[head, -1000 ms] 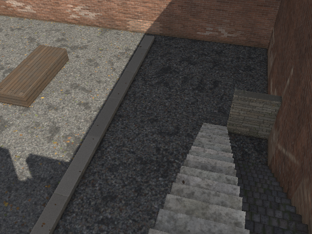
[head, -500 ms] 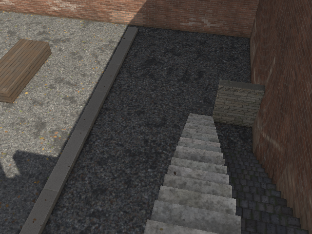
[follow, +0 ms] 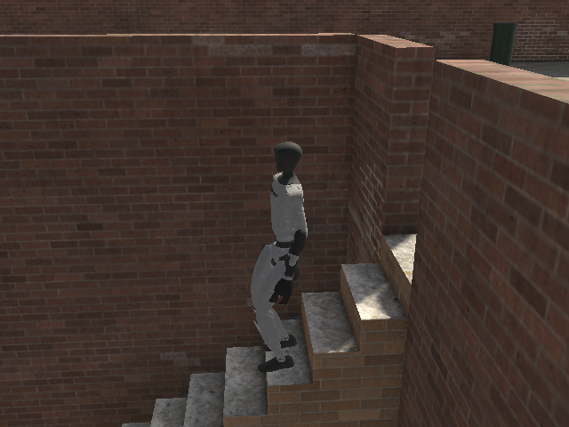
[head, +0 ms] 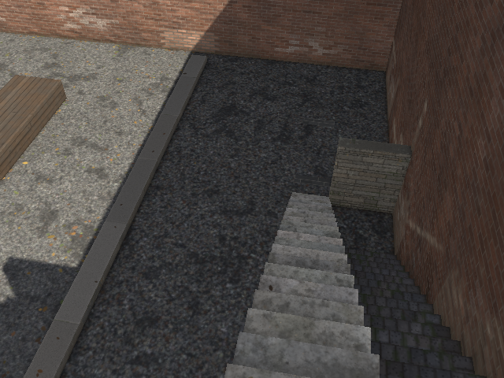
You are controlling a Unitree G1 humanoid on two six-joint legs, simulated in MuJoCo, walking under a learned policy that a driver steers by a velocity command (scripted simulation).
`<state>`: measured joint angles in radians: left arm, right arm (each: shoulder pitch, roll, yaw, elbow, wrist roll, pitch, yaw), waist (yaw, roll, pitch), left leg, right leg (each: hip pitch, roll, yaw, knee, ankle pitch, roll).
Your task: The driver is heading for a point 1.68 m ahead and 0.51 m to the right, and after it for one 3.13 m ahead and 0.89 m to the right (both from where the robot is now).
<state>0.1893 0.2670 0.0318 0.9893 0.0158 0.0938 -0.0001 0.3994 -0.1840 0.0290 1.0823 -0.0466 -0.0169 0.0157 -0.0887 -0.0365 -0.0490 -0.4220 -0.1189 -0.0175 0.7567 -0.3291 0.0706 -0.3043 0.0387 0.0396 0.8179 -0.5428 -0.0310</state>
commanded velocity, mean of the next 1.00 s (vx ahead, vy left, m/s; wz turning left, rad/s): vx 0.13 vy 0.00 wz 0.00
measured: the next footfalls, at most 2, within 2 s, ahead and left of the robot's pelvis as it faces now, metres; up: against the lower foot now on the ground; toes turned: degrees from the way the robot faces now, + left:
left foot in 1.42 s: +0.27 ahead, +0.18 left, -0.20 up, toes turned -1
right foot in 1.78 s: +0.23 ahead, -0.05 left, -0.20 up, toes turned -10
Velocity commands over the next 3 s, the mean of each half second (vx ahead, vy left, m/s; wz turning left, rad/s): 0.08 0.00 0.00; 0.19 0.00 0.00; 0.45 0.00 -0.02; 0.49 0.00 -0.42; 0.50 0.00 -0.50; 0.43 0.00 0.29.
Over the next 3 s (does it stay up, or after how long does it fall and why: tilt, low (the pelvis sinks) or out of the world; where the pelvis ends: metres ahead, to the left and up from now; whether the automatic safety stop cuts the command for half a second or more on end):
stays up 0.46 -0.35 -0.42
